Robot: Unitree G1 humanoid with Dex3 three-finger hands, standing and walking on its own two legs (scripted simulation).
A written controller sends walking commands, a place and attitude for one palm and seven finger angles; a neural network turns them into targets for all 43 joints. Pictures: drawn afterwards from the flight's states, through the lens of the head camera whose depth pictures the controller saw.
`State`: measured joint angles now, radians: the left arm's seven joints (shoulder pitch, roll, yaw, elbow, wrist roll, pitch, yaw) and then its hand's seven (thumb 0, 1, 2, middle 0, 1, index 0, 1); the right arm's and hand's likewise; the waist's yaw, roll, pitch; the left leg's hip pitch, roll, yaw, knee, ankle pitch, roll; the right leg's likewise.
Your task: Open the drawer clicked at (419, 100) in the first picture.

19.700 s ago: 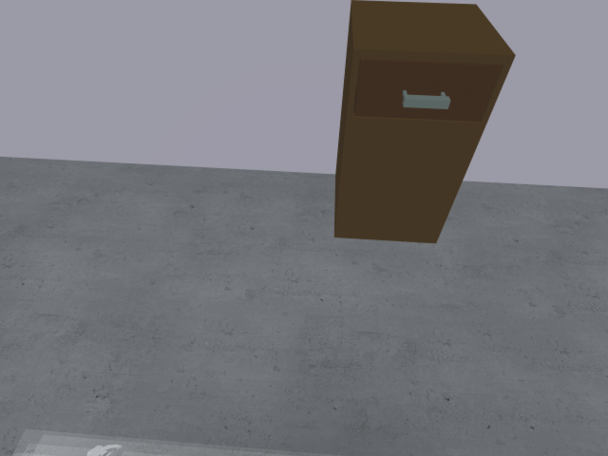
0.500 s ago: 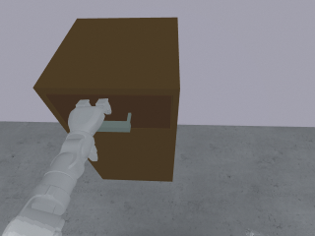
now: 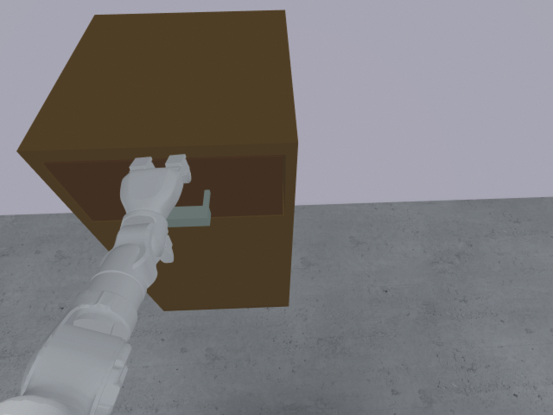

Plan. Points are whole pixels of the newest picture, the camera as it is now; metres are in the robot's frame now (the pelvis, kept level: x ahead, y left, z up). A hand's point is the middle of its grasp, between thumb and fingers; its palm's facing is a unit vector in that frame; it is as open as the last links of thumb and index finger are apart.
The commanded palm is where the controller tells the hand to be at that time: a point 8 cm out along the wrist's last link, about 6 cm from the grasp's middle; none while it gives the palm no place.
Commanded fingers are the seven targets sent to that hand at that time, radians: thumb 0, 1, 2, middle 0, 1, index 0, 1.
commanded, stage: move the hooked fingers above the handle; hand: left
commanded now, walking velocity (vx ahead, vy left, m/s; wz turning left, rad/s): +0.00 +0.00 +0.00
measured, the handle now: (174, 206) +0.48 +0.19 -0.04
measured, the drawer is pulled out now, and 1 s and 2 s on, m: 0.00 0.00 0.00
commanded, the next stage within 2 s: lower the fingers behind the handle in 0.54 s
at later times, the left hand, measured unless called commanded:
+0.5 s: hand (156, 216) +0.42 +0.19 +0.01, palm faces -0.05 -0.05 -1.00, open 13.8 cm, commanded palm +0.41 +0.19 +0.07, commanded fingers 0.00 -0.50 0.30 -0.30 -1.20 -0.30 -1.20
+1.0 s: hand (166, 219) +0.43 +0.18 -0.01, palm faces -0.03 -0.05 -1.00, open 13.8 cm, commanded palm +0.41 +0.19 +0.05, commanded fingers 0.00 -0.50 0.30 -0.30 -1.20 -0.30 -1.20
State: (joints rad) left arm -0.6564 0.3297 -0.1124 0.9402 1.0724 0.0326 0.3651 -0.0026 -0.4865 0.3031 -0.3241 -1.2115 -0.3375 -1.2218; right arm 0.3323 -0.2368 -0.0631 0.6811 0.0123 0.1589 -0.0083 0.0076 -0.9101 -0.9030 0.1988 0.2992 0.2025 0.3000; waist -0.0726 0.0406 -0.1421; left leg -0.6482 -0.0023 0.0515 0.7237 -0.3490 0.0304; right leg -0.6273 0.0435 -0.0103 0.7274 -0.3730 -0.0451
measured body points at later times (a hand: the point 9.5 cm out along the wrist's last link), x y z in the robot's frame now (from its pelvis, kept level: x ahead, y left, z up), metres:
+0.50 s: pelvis -0.01 +0.01 +0.00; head +0.06 +0.00 +0.45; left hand +0.42 +0.19 +0.06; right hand +0.07 -0.25 -0.13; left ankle -0.01 +0.10 -0.71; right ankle -0.02 -0.09 -0.71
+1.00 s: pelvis -0.01 +0.01 -0.01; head +0.07 +0.00 +0.43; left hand +0.43 +0.18 +0.04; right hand +0.04 -0.26 -0.14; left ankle -0.01 +0.10 -0.71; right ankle -0.02 -0.09 -0.71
